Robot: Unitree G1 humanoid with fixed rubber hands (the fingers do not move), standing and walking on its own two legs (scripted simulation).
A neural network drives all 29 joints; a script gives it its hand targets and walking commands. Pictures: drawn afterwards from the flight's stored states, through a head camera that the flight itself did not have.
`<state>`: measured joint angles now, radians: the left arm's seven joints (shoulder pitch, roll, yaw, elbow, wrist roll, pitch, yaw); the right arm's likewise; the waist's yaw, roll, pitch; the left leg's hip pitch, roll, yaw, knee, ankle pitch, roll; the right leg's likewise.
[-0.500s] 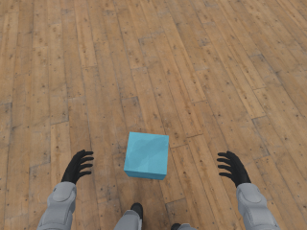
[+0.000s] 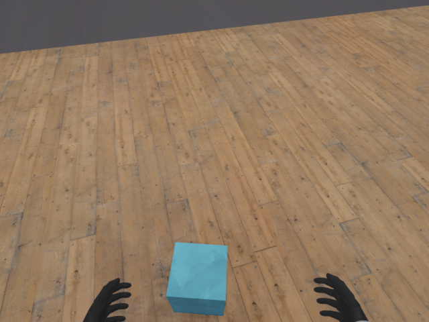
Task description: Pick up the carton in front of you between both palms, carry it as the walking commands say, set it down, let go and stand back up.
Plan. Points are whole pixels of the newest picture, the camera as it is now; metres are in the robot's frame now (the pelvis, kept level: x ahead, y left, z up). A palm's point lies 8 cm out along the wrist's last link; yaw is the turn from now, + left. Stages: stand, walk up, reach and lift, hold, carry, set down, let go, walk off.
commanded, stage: let go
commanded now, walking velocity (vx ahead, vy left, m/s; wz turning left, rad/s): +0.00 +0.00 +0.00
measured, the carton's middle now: (199, 279) +0.41 +0.08 -0.65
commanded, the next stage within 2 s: stand in 0.16 s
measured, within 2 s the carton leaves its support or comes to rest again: neither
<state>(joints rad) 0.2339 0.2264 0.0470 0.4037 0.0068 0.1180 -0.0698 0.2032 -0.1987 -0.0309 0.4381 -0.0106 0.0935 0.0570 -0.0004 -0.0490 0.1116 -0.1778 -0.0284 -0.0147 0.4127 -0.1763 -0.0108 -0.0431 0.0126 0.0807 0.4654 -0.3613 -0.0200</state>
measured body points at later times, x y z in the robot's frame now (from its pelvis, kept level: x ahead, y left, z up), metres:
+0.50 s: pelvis +0.02 +0.01 -0.01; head +0.02 +0.02 +0.44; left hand +0.15 +0.29 -0.11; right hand +0.16 -0.28 -0.10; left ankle +0.03 +0.13 -0.74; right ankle -0.06 -0.11 -0.74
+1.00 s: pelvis +0.00 +0.01 +0.00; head -0.01 +0.02 +0.45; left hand +0.10 +0.30 -0.12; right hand +0.10 -0.28 -0.12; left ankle +0.03 +0.13 -0.74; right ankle -0.06 -0.11 -0.74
